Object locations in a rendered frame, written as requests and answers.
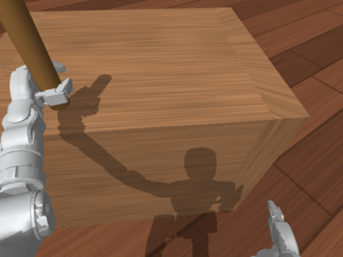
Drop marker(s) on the can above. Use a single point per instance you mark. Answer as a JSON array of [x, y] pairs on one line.
[[19, 25]]

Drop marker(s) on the right robot hand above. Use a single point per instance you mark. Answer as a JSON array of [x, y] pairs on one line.
[[281, 234]]

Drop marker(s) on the left robot hand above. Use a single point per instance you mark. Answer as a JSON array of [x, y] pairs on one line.
[[23, 86]]

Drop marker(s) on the left robot arm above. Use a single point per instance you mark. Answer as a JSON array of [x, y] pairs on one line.
[[26, 214]]

